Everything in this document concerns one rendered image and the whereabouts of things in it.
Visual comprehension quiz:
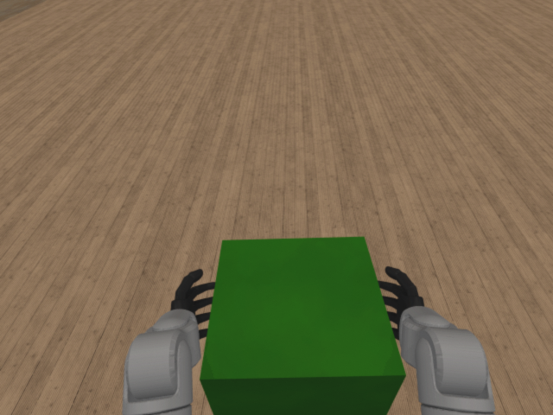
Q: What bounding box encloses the carton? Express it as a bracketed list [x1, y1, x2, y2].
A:
[200, 237, 406, 415]

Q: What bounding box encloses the right robot forearm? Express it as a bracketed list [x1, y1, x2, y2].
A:
[399, 306, 495, 415]

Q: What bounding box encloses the left robot forearm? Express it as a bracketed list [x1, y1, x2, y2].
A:
[122, 309, 201, 415]

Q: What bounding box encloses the left robot hand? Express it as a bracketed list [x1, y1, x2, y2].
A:
[171, 269, 215, 339]

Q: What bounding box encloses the right robot hand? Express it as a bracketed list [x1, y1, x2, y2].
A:
[378, 266, 424, 340]

